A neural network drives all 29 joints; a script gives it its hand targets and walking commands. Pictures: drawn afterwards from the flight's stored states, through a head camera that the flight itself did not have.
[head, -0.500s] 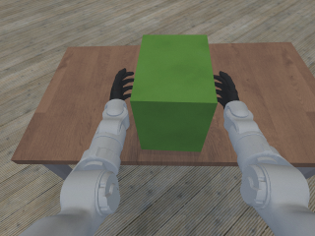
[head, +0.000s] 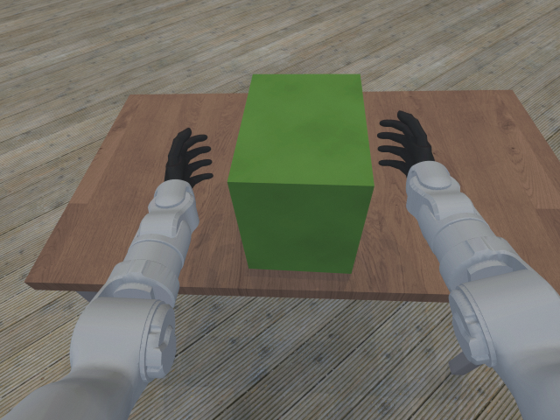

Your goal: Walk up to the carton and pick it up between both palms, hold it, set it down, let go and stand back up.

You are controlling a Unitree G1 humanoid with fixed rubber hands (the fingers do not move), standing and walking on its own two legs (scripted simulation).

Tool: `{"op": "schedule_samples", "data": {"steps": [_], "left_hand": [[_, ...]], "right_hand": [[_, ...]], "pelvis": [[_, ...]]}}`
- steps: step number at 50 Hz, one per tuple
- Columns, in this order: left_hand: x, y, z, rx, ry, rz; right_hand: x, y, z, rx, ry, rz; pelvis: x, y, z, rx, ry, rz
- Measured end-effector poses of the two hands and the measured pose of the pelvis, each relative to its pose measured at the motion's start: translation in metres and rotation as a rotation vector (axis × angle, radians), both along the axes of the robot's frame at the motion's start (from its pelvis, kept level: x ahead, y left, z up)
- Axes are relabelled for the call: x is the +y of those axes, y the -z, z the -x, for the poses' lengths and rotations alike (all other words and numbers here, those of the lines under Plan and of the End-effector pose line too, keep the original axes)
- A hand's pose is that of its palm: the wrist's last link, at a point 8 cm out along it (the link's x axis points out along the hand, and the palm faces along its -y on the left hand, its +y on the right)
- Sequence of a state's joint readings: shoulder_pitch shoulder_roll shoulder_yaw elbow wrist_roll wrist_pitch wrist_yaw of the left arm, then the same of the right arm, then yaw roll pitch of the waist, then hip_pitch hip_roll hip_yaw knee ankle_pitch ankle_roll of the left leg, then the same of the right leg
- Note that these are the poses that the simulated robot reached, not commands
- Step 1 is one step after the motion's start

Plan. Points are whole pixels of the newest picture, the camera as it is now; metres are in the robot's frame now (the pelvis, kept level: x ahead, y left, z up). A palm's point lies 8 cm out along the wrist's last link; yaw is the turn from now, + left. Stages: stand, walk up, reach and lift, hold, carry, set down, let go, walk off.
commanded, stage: set down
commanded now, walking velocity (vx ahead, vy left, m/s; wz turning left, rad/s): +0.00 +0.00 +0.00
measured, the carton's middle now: (302, 174) +0.53 +0.02 +0.03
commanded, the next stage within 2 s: none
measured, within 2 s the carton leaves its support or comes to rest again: neither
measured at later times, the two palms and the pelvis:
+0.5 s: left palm (176, 148) +0.45 +0.19 +0.16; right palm (458, 134) +0.46 -0.18 +0.18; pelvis -0.02 +0.00 -0.01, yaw -1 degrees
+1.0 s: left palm (153, 128) +0.43 +0.20 +0.21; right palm (484, 114) +0.45 -0.19 +0.22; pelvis -0.03 +0.00 +0.00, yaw +1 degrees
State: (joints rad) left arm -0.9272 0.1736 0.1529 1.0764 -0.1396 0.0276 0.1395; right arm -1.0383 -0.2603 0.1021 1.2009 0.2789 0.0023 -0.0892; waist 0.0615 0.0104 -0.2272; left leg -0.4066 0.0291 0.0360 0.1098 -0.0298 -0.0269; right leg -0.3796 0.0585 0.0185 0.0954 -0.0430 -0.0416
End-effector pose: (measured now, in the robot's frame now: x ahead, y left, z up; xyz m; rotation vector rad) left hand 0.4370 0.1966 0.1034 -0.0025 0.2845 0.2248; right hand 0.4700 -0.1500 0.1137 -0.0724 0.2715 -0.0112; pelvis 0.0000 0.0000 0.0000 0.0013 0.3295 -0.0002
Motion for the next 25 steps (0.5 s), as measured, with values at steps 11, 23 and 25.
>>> {"op": "schedule_samples", "data": {"steps": [11, 23, 25], "left_hand": [[-0.001, -0.061, 0.005, -0.023, 0.038, -0.004], [-0.008, -0.052, -0.009, -0.061, 0.025, -0.017], [-0.008, -0.057, -0.011, -0.074, 0.021, -0.017]], "right_hand": [[-0.006, -0.050, 0.011, -0.003, 0.040, 0.008], [-0.031, -0.060, 0.009, -0.002, 0.077, -0.017], [-0.033, -0.062, 0.008, -0.010, 0.081, -0.024]], "pelvis": [[0.003, -0.003, 0.010, -0.121, -0.004, 0.001], [0.002, 0.008, 0.024, -0.029, 0.005, 0.013], [0.003, 0.009, 0.024, -0.021, 0.009, 0.015]]}}
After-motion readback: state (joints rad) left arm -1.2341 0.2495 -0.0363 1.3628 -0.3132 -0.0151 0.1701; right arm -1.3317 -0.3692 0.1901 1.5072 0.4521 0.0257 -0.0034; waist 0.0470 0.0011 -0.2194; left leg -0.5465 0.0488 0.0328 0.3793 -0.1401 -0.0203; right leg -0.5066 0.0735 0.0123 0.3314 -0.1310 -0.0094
